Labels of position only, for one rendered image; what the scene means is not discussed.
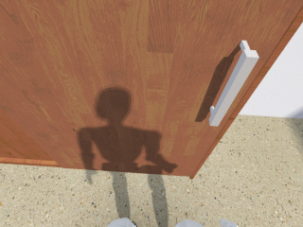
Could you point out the handle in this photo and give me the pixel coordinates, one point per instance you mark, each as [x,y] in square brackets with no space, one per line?
[243,68]

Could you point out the wardrobe door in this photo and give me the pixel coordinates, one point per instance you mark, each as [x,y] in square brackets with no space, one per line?
[127,85]
[17,144]

